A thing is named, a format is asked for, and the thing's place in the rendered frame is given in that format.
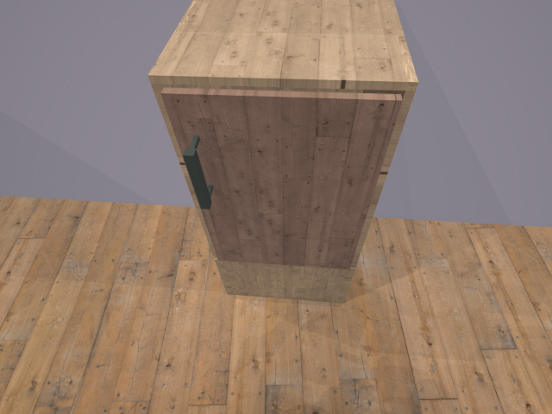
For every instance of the handle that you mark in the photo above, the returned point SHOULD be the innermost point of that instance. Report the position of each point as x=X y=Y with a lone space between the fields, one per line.
x=196 y=173

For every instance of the cupboard door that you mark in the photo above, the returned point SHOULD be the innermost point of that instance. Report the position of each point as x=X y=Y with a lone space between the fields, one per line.
x=293 y=172

